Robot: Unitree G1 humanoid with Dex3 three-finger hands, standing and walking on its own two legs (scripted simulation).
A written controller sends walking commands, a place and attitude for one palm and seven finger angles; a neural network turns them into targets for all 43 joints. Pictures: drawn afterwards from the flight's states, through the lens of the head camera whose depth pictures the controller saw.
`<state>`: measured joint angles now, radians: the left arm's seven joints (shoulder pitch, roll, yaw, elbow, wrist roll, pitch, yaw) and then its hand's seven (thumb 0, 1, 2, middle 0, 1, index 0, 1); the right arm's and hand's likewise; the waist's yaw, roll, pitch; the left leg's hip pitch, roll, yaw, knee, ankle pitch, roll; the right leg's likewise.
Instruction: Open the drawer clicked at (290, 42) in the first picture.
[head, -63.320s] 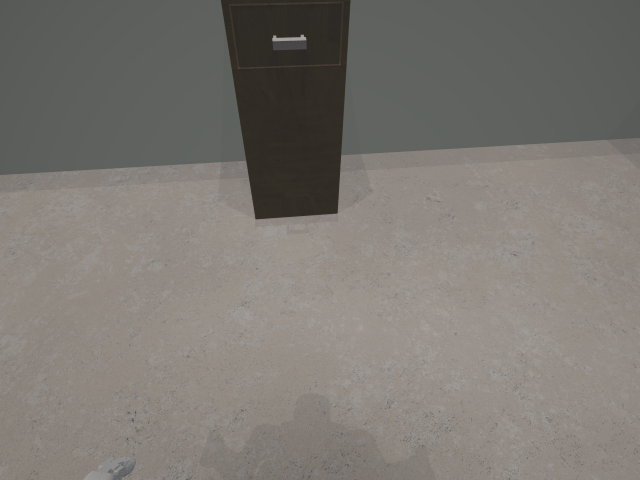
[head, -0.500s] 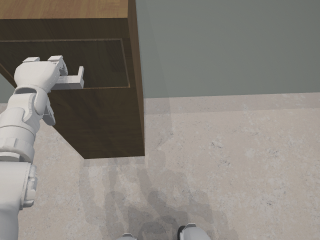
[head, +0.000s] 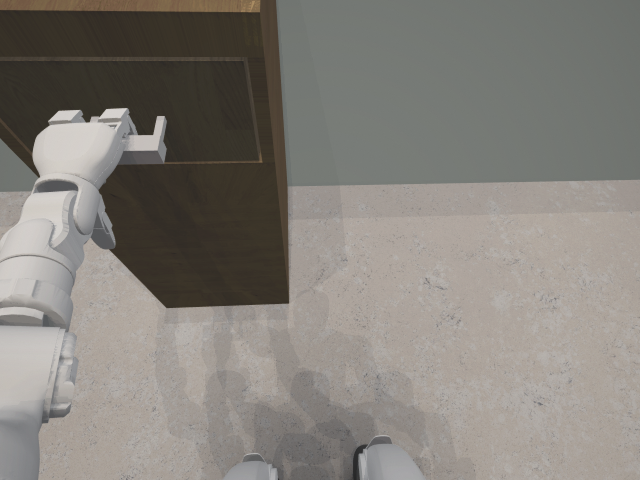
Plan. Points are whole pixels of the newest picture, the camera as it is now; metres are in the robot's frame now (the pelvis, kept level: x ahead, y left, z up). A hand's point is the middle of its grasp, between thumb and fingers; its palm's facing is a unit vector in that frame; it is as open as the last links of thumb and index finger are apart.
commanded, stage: lower the fingers behind the handle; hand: left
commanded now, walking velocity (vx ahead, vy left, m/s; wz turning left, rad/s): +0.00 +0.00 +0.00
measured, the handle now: (125, 136) +0.54 +0.24 +0.06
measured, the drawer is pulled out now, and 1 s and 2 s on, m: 0.00 0.00 0.06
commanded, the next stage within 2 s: close the thumb around the handle in 0.44 s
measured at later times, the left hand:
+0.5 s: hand (102, 181) +0.49 +0.27 +0.04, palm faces -0.10 +0.02 -0.99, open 14.0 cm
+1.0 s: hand (102, 179) +0.49 +0.27 +0.04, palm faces -0.09 +0.02 -1.00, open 8.4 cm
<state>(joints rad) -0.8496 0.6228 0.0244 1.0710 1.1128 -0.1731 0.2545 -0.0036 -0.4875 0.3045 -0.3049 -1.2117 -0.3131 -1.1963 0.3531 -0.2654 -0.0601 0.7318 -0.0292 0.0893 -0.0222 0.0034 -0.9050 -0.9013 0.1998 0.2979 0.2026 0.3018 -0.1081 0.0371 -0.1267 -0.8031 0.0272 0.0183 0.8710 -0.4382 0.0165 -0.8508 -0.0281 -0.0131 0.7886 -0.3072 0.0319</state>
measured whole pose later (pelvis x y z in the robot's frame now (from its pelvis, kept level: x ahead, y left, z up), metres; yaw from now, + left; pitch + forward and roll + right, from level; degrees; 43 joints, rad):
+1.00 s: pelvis +0.00 +0.00 +0.00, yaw +0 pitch +21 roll -2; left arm -0.86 0.61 -0.01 1.06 1.10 -0.13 0.24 0.00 0.32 0.65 -0.33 -1.24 -0.35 -1.28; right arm 0.35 -0.25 -0.06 0.73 -0.03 0.09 -0.02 0.00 -0.91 -0.90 0.20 0.30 0.20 0.30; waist -0.10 0.04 -0.13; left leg -0.80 0.03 0.01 0.88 -0.45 0.01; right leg -0.85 -0.03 -0.02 0.80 -0.32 0.03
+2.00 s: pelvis +0.02 +0.00 +0.01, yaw +0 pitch +16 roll -2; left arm -0.46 0.51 0.02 0.70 1.07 -0.12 0.29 -0.01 0.67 0.84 -0.31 -1.34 -0.32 -1.35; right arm 0.26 -0.25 -0.07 0.67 -0.01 0.12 -0.01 0.01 -0.91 -0.90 0.20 0.30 0.20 0.30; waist -0.03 0.05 -0.13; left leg -0.63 0.03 0.03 0.79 -0.44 0.02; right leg -0.69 -0.03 0.00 0.73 -0.32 0.04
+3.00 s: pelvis +0.01 -0.01 +0.02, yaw +0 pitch +10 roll +0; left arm -0.01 0.46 0.06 0.31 1.03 -0.05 0.28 0.01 0.69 0.78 -0.31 -1.35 -0.35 -1.35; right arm 0.18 -0.25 -0.04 0.63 -0.02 0.05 -0.05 0.01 -0.90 -0.90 0.20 0.30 0.20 0.30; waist 0.01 0.05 -0.09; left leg -0.49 0.03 0.04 0.73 -0.42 0.00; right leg -0.57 -0.02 0.00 0.71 -0.32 0.02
